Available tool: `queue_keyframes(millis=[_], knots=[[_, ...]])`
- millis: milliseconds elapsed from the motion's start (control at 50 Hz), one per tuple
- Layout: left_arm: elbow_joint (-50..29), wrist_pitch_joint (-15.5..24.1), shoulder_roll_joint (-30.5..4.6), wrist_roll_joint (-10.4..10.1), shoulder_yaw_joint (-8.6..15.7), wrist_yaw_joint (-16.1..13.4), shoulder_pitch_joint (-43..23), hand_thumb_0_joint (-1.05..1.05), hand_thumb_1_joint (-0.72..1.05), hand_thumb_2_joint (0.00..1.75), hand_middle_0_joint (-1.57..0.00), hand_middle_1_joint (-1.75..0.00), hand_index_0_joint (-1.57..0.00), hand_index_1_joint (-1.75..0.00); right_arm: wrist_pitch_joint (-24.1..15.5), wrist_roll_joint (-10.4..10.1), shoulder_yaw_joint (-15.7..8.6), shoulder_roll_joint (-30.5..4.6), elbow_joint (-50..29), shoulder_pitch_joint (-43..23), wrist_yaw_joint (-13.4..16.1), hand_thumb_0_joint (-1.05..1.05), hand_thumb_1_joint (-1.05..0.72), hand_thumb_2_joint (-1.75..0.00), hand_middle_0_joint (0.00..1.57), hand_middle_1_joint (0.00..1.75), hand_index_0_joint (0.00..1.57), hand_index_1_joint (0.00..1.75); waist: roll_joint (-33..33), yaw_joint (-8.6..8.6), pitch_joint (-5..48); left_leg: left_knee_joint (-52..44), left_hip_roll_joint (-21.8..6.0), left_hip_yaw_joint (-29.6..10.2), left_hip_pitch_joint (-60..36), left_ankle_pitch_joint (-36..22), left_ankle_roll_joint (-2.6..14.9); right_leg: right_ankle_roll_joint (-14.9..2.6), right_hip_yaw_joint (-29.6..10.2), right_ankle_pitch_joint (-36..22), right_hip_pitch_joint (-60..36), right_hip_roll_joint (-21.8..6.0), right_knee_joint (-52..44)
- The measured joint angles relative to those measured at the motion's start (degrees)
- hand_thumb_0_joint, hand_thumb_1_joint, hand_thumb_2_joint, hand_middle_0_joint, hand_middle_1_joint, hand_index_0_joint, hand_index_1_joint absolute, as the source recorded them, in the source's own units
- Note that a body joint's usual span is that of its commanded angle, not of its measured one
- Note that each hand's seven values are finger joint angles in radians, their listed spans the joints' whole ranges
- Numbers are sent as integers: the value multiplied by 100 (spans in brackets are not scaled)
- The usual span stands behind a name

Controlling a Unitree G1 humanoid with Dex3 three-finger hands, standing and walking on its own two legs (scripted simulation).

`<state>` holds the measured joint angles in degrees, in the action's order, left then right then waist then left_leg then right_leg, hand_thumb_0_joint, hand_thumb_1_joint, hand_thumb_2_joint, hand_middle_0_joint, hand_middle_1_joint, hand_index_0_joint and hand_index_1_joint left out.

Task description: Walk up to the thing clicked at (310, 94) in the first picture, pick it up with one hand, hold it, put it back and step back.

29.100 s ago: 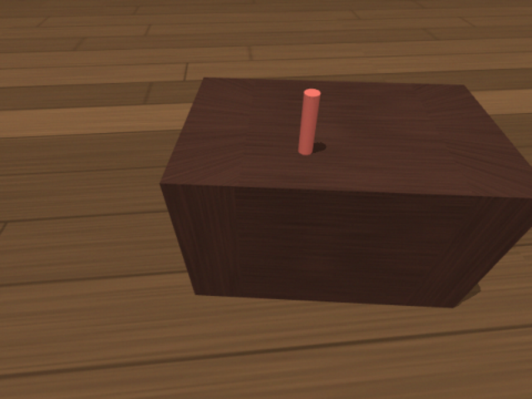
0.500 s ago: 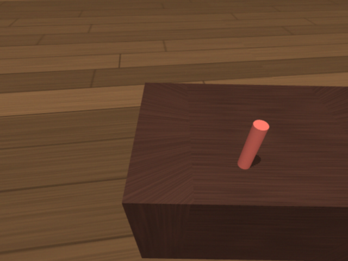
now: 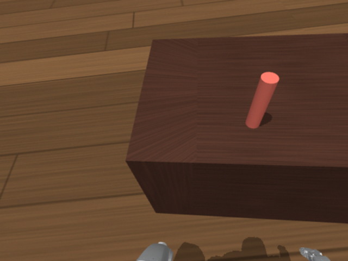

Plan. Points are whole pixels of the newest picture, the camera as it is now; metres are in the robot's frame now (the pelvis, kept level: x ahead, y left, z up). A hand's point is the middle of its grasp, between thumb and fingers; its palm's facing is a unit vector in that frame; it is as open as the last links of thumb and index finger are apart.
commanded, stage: step back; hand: right
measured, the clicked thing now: (260, 103) +0.55 -0.23 -0.02
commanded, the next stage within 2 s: none
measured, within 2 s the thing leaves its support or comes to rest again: neither
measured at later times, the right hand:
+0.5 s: hand out of the picture +0.02 -0.22 -0.13, palm faces -0.07 +0.91 -0.40, open 7.4 cm
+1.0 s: hand out of the picture -0.20 -0.21 -0.16, palm faces -0.05 +0.91 -0.40, open 7.4 cm
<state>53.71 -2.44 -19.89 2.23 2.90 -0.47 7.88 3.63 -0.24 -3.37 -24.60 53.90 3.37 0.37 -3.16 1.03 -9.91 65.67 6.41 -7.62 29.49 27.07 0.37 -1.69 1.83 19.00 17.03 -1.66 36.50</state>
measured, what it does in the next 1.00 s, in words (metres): walks backwards: left foot, then right foot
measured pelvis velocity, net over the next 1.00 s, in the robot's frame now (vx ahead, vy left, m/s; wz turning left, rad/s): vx -0.27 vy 0.07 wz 0.00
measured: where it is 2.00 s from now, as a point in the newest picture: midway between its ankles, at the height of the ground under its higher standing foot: outside the picture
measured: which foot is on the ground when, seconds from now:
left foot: up 0.00-0.22, down 0.24-0.62, up 0.64-0.92, down 0.94-1.00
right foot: down 0.00-0.26, up 0.28-0.58, down 0.60-0.96, up 0.98-1.00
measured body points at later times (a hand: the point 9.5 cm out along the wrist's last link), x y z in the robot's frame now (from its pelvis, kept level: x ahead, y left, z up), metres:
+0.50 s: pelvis -0.12 +0.04 +0.00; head -0.05 +0.05 +0.45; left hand -0.03 +0.36 -0.12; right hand +0.02 -0.27 -0.11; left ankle -0.07 +0.15 -0.73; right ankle -0.16 -0.10 -0.66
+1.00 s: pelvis -0.27 +0.07 -0.01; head -0.21 +0.07 +0.43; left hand -0.12 +0.38 -0.12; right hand -0.19 -0.26 -0.13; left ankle -0.27 +0.18 -0.73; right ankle -0.19 -0.09 -0.72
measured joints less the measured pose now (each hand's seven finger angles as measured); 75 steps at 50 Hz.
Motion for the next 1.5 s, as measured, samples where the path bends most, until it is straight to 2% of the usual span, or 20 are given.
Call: queue_keyframes(millis=[180, 260, 320, 360, 420, 520, 600, 640, 680, 720, 780, 900, 960, 980, 1040, 1120, 1240, 1360, 1420, 1500], knots=[[-686, 116, -48, -90, -14, -118, -168, 0, 90, 90, -21, -30, -21, -30, 15, 118, 101, 46, -24, 175, -11, 1, -90, -90, 20, 30, 20, 30, 155, 29, -197, -1669, -452, 351, -968, 157, -72, 99, 273, -148, 375, -265, 259], [-700, 1, -244, -151, 12, -87, -206, 0, 90, 90, -21, -30, -21, -30, -90, 181, 42, 174, -92, 104, -74, 1, -90, -90, 21, 30, 20, 30, 487, 4, -280, -2670, -401, 658, -1346, -628, -6, 193, 117, -139, 660, -478, 691], [-507, -121, -275, -165, 64, -145, -207, 0, 90, 90, -21, -30, -21, -30, -102, 187, 71, 267, -162, 123, -150, 1, -90, -90, 21, 30, 20, 30, 441, -48, -209, -2646, -538, 646, -1276, -686, 73, 79, -531, 1092, 930, 167, 1883], [-446, -143, -319, -194, 107, -168, -141, 1, 90, 90, -21, -30, -21, -30, -82, 202, 116, 355, -186, 162, -124, 1, -90, -90, 21, 30, 20, 30, 460, -69, -77, -2890, -615, 652, -1286, -880, 81, 49, -792, 1263, 1090, 534, 2811], [-461, -75, -343, -212, 146, -151, -2, 1, 90, 90, -21, -30, -21, -29, -59, 205, 144, 393, -234, 152, -79, 1, -90, -90, 21, 30, 21, 30, 456, -14, 24, -3188, -711, 746, -1277, -1146, 115, 138, -818, 1129, 1047, 693, 3311], [-450, -25, -318, -183, 131, -88, 210, 0, 90, 90, -20, -30, -21, -29, -103, 190, 132, 347, -449, 23, -52, 1, -90, -90, 21, 30, 21, 30, 374, 33, -29, -3219, -838, 984, -1111, -1366, 117, 314, -625, 1010, 381, 448, 2054], [-356, 80, -260, -113, 100, -45, 356, 0, 90, 90, -20, -30, -21, -29, -41, 141, 117, 243, -569, -64, -73, 1, -90, -90, 21, 30, 21, 30, 249, 36, -17, -2770, -947, 1156, -750, -1322, 28, 207, -388, 307, -374, 225, 115], [-285, 103, -111, -46, 90, -20, 367, 0, 90, 90, -20, -30, -21, -29, 16, 85, 65, 151, -510, -89, -67, 1, -90, -90, 21, 30, 21, 30, -50, -38, -63, -2486, -1023, 928, -581, -1081, 4, 144, -269, 240, -366, 378, 69], [-341, 102, -75, -2, 52, 28, 444, 0, 90, 90, -21, -30, -21, -29, 95, 66, 33, 162, -427, -9, -42, 1, -90, -90, 21, 30, 20, 30, 19, 28, 5, -1533, -598, 536, -300, -201, -35, 92, -367, 179, -187, 273, 191], [-386, 86, -31, -5, 31, 18, 454, 1, 90, 90, -21, -30, -21, -30, 108, 6, 20, 127, -378, 121, -36, 1, -90, -90, 21, 30, 20, 30, 61, 63, 41, -525, -206, 180, -123, -8, -45, 100, -442, 28, -107, 161, 114], [-504, 48, -9, 5, 34, -14, 364, 1, 90, 90, -21, -30, -21, -30, 51, -5, 9, 58, -350, 375, -4, 1, -90, -90, 21, 30, 20, 30, 40, 27, 98, 17, -20, -6, -206, 46, -94, 146, -423, -187, 40, 63, -15], [-919, 81, -131, -1, 46, -107, -47, 1, 90, 90, -21, -30, -21, -30, 51, 83, 0, 36, -244, 670, 24, 1, -90, -90, 21, 30, 20, 30, 94, -84, -9, -1471, -362, 279, -1047, 299, -146, 270, -211, -422, 450, -125, 141], [-1008, 18, -298, -78, 48, -99, -275, 0, 90, 90, -21, -30, -21, -30, -33, 144, -21, 136, -194, 654, -8, 1, -90, -90, 21, 30, 20, 30, 380, -114, -142, -2597, -366, 578, -1467, -459, -16, 361, -278, -428, 752, -325, 515], [-978, -25, -347, -105, 66, -110, -323, 0, 90, 90, -21, -30, -21, -30, -41, 184, -12, 207, -186, 617, -33, 1, -90, -90, 20, 30, 20, 30, 531, -73, -202, -2584, -301, 691, -1456, -525, 37, 276, -496, -291, 844, -289, 690], [-758, -158, -346, -120, 109, -170, -328, 0, 90, 90, -21, -30, -21, -30, -79, 232, 52, 313, -209, 602, -116, 1, -90, -90, 21, 30, 20, 30, 503, -202, -129, -2624, -449, 653, -1331, -688, 119, 108, -1033, 963, 1142, 444, 2155], [-657, -134, -342, -165, 147, -136, -169, 0, 90, 90, -20, -30, -21, -29, -109, 248, 106, 406, -251, 558, -64, 1, -90, -90, 21, 30, 21, 30, 513, -160, 6, -3110, -622, 725, -1284, -1141, 136, 136, -1048, 997, 1170, 816, 3353], [-568, -123, -324, -111, 141, -28, 97, 0, 90, 90, -20, -30, -21, -29, -170, 232, 99, 366, -523, 311, -22, 1, -90, -90, 21, 30, 21, 30, 464, -57, -38, -3234, -823, 931, -972, -1540, 124, 349, -821, 1046, 358, 539, 2209], [-327, -41, -181, -46, 105, 60, 280, 0, 90, 90, -20, -30, -21, -29, -50, 181, 71, 142, -626, 56, -46, 1, -90, -90, 21, 30, 21, 30, 147, 11, 3, -2890, -1094, 1005, -407, -1768, -47, 125, -339, 503, -525, 360, 31], [-327, -60, -91, 13, 61, 117, 449, 0, 90, 90, -21, -30, -21, -29, 17, 128, 17, 141, -496, 141, 38, 1, -90, -90, 21, 30, 20, 30, 139, 71, 109, -1948, -605, 479, -77, -415, -101, 42, -344, 337, -286, 268, 186], [-372, -86, -34, 33, 39, 49, 547, 1, 90, 90, -21, -30, -21, -30, -23, 73, 28, 97, -419, 404, 73, 1, -90, -90, 21, 30, 20, 30, 192, 106, 215, -480, -45, 115, 33, -22, -114, 56, -349, 23, -143, 57, 18]])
